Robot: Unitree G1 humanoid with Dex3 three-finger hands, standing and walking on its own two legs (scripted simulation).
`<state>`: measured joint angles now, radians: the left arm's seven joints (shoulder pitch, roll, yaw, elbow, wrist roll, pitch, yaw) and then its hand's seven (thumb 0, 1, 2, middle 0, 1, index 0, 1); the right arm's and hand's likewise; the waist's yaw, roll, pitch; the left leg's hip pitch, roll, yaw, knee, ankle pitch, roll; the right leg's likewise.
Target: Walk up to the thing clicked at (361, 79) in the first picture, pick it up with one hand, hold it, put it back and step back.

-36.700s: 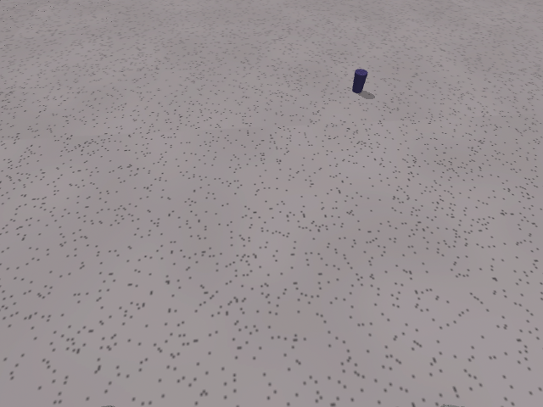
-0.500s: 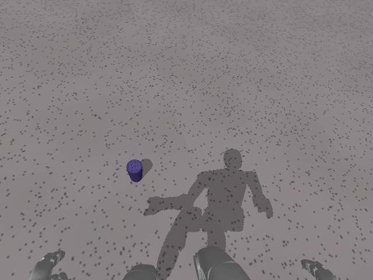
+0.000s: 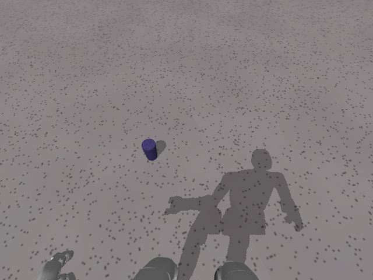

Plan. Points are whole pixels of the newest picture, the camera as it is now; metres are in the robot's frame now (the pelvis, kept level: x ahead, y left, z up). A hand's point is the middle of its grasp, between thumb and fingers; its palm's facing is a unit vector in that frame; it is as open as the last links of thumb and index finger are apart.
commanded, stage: step back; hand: left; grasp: from above
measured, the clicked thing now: (150, 150) +0.82 +0.27 -0.69
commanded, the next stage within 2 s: stand in 1.56 s
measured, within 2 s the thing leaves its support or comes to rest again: neither
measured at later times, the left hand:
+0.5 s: hand out of the picture -0.11 +0.24 -0.16, palm faces -0.03 -0.93 -0.38, open 7.4 cm
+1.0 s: hand out of the picture -0.11 +0.25 -0.14, palm faces +0.00 -0.93 -0.38, open 7.4 cm
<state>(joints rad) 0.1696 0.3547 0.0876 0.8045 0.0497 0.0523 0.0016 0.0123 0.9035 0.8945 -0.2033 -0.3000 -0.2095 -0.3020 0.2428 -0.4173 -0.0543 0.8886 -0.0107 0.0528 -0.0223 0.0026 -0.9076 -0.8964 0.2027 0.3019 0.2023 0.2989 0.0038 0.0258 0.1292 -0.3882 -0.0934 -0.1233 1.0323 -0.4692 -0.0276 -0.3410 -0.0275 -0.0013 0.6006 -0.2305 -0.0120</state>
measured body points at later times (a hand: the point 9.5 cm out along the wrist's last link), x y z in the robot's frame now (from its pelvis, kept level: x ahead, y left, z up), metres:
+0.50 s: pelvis -0.17 -0.02 -0.01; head -0.14 -0.02 +0.44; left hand -0.11 +0.29 -0.13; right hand -0.04 -0.34 -0.11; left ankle -0.07 +0.11 -0.72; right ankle -0.20 -0.15 -0.73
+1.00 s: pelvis -0.19 -0.03 +0.01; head -0.18 -0.02 +0.46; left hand -0.11 +0.30 -0.11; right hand -0.15 -0.34 -0.11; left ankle -0.19 +0.11 -0.73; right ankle -0.15 -0.15 -0.71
